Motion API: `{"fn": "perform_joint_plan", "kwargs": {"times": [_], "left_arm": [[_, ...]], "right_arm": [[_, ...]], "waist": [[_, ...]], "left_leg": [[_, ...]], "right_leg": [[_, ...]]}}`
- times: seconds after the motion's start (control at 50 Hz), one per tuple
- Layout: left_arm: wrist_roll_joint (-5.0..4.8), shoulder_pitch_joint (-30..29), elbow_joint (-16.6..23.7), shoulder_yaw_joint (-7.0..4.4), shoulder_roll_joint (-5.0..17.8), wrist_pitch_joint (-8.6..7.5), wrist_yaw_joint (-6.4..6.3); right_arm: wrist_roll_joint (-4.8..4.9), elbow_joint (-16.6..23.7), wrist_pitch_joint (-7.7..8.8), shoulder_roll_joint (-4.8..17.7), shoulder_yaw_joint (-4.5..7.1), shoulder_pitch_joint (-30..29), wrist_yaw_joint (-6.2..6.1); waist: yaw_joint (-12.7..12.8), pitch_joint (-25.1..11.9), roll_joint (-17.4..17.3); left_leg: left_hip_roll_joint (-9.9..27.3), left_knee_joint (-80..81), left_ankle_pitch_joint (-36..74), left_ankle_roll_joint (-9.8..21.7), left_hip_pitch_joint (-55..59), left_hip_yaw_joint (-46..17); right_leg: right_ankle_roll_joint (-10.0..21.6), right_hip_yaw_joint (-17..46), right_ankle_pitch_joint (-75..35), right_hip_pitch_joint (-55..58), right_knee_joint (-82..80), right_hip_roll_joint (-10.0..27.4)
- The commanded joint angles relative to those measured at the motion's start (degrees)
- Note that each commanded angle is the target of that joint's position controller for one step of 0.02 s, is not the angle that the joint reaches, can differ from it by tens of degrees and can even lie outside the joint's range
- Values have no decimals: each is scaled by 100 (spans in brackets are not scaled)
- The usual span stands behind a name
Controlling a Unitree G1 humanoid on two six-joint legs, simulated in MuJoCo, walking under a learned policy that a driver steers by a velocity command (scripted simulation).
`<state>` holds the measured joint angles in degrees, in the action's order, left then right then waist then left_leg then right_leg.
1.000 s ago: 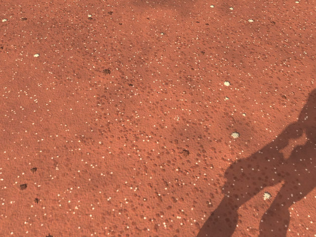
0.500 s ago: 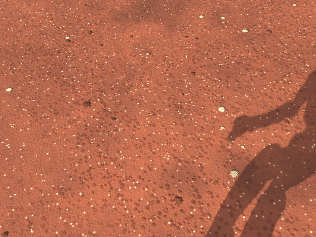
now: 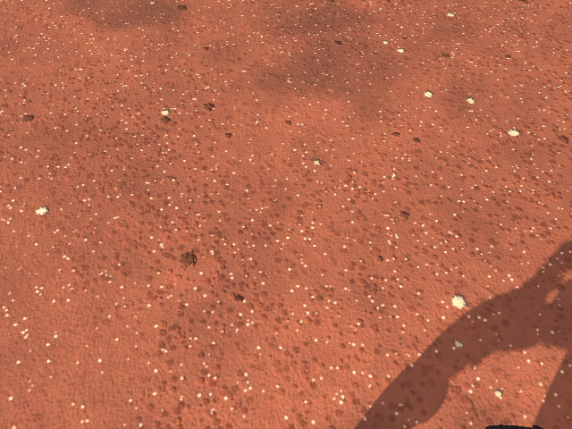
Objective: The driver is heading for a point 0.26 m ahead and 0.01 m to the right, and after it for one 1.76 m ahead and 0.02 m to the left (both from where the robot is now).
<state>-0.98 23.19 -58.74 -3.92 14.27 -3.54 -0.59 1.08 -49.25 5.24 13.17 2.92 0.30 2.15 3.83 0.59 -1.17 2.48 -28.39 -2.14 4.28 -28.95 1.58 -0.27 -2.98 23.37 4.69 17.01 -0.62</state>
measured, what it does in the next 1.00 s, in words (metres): walks ahead: right foot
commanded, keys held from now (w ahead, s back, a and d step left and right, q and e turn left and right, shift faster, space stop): w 1.00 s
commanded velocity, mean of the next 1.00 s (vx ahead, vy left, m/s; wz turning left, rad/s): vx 0.50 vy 0.00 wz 0.00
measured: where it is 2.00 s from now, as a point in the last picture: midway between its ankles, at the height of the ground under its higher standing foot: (316, 197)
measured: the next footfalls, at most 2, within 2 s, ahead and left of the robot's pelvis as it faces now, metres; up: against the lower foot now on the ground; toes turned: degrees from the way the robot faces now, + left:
right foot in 0.58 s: +0.49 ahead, -0.12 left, +0.00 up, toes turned -3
left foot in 1.14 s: +0.80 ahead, +0.12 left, +0.00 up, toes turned +3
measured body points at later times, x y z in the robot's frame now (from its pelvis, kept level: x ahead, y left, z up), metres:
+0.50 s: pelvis +0.27 +0.01 +0.01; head +0.29 +0.01 +0.46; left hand +0.47 +0.24 -0.09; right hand +0.23 -0.26 -0.13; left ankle +0.14 +0.11 -0.73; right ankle +0.45 -0.13 -0.69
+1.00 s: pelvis +0.54 -0.03 +0.02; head +0.56 -0.03 +0.47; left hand +0.52 +0.24 -0.12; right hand +0.73 -0.27 -0.09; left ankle +0.73 +0.14 -0.67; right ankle +0.45 -0.12 -0.73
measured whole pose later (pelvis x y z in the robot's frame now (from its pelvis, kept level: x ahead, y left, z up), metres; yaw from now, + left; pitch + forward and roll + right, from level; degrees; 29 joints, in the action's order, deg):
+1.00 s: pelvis +0.54 -0.03 +0.02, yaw +0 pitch +2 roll -2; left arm -0.5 20.8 -58.0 -3.3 13.2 -5.0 -0.1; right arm 0.9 -51.6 3.9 14.2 3.8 2.3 0.5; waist 4.1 0.0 -2.2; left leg 6.6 -35.4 4.0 0.6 -37.7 -1.3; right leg 2.7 -3.3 13.3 0.7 10.9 -3.2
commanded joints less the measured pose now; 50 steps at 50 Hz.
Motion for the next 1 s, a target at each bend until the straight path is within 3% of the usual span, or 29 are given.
{"fn": "perform_joint_plan", "kwargs": {"times": [0.02,0.04,0.06,0.08,0.1,0.12,0.14,0.16,0.2,0.24,0.28,0.36,0.44,0.48,0.52,0.54,0.56,0.58,0.6,0.62,0.64,0.66,0.68,0.72,0.74,0.78,0.84,0.9,1.0], "left_arm": [[115,-180,417,-40,626,-2,-32],[88,498,398,166,-141,-137,38],[-44,79,370,33,476,-269,63],[-161,-454,554,-40,742,-347,78],[-148,-726,606,-45,736,-359,35],[-59,-851,616,-89,701,-326,-2],[-35,-722,593,-105,602,-250,-8],[-32,-615,562,-99,472,-178,-11],[-13,-691,589,-101,369,-85,-29],[41,-1116,738,-121,412,-56,-42],[68,-1469,849,-120,376,-67,-20],[35,-2216,1041,-49,242,-111,65],[-15,-2835,1262,14,244,-151,185],[-30,-2960,1366,20,304,-190,258],[-37,-2678,1339,-34,472,-223,297],[-21,-2239,1228,-110,619,-234,291],[0,-1324,932,-248,856,-231,262],[70,-228,676,-376,1259,-226,209],[76,260,524,-466,1699,-195,216],[43,213,548,-298,1174,-193,220],[27,-315,636,-214,927,-214,204],[57,-809,763,-153,766,-225,199],[113,-1123,793,-104,600,-242,220],[173,-1249,747,-42,407,-276,250],[150,-1178,700,-50,453,-287,241],[134,-1006,616,-91,653,-302,175],[118,-733,517,-106,752,-265,71],[78,-513,436,-97,767,-236,28],[22,-4,179,-121,823,-149,8]], "right_arm": [[-84,-332,61,1501,498,2313,-92],[-73,-453,41,1744,523,2544,-46],[-34,-397,58,1196,365,2411,-39],[-28,-297,80,974,294,1905,-58],[-66,-181,88,856,240,1413,-56],[-124,-147,98,699,198,1131,-41],[-181,-165,116,570,152,1042,-31],[-175,-205,122,524,142,1065,-24],[-140,-302,140,678,171,1242,-71],[-138,-380,132,833,203,1444,-148],[-125,-443,94,847,195,1619,-209],[-73,-564,58,868,179,1949,-254],[-36,-774,-30,920,204,2347,-267],[-17,-839,-88,974,240,2390,-289],[-5,-833,-136,1058,279,2257,-308],[4,-799,-160,1104,293,2114,-313],[-1,-765,-188,1001,254,2013,-311],[-79,-640,-191,825,166,2041,-310],[-107,-607,-63,54,-59,2744,-238],[0,-672,87,475,29,2463,-203],[148,-482,179,855,133,1911,-184],[159,-403,205,872,137,1568,-218],[73,-390,178,831,176,1401,-260],[24,-446,19,614,199,1636,-284],[19,-464,-43,503,192,1694,-291],[-16,-370,-111,487,203,1436,-309],[-76,-170,-115,503,218,821,-295],[-56,-34,-81,409,178,288,-236],[6,232,-35,380,94,-527,-102]], "waist": [[-1252,-1543,-232],[-839,-2163,-1720],[-1034,-1920,-1070],[-948,-1172,-822],[-757,-750,-315],[-599,-436,-176],[-410,-382,-307],[-333,-342,-359],[-282,-154,-308],[-352,23,-174],[-430,93,-164],[-658,263,-216],[-852,469,-209],[-806,496,-258],[-573,307,-378],[-304,21,-459],[129,-504,-380],[477,-1337,115],[149,-2121,1617],[299,-2214,1359],[226,-1360,1110],[57,-872,644],[-112,-494,408],[-415,-358,593],[-467,-297,583],[-478,-94,503],[-347,86,415],[-198,202,465],[66,452,442]], "left_leg": [[943,-87,-57,656,3603,-1198],[2041,716,-1232,1515,5245,-3906],[1875,1072,-1844,1277,5024,-4089],[1721,1158,-1628,1032,4306,-3262],[1534,1309,-1049,916,3446,-2625],[1352,1489,-594,876,2733,-2168],[1204,1652,-366,824,2322,-1858],[1116,1806,-285,840,2121,-1662],[1072,2031,-34,911,1912,-1352],[1084,2162,209,941,1996,-1186],[1008,2200,383,860,2141,-963],[810,2249,351,681,2244,-527],[1047,2031,386,683,2918,-495],[1235,1793,670,634,3279,-540],[1309,1408,1546,521,3457,-519],[1226,921,2519,439,3426,-415],[931,-96,3090,292,3145,-193],[601,-1783,1862,92,1977,41],[-510,-3952,-1714,-318,-395,34],[-440,-4738,-3034,-223,-1070,-827],[-119,-4926,-2684,-113,-1505,-790],[205,-4684,-2135,-81,-1357,-619],[393,-4311,-1777,-94,-1107,-547],[596,-3862,-1439,-98,-481,-585],[629,-3671,-1396,-127,-415,-550],[676,-3209,-1032,-232,-675,-500],[673,-2251,-128,-374,-1130,-479],[508,-1295,639,-396,-988,-322],[311,-420,644,-336,-1013,-182]], "right_leg": [[485,9,-3162,-1762,3413,756],[170,294,739,-3963,5196,-322],[293,1034,978,-4577,5853,-32],[400,909,459,-4914,5906,255],[408,741,-106,-4686,5662,571],[389,705,-445,-4433,5333,747],[393,753,-666,-4058,5122,894],[372,734,-749,-3881,4947,928],[282,661,-966,-3981,4567,981],[154,643,-1478,-4393,3996,1004],[79,606,-2082,-4596,3384,972],[73,365,-2956,-4347,2165,742],[141,297,-2776,-4466,1541,607],[262,312,-2421,-4464,1348,567],[421,208,-2011,-3910,1207,411],[527,35,-1916,-3199,1145,212],[688,-87,-2023,-1960,1074,43],[1032,862,-2142,-121,1273,883],[1978,3623,-1048,1909,683,2246],[1904,4415,-525,1914,79,2274],[1613,3556,-652,1204,15,2087],[1456,2817,-1161,319,-110,1875],[1376,2306,-1647,-478,-291,1673],[1300,1775,-1928,-1218,-617,1417],[1340,1617,-1995,-1379,-748,1382],[1406,1398,-2136,-1501,-964,1383],[1339,1144,-2281,-1304,-1097,1336],[1177,769,-2338,-1235,-1126,1157],[1145,641,-2344,-554,-921,1361]]}}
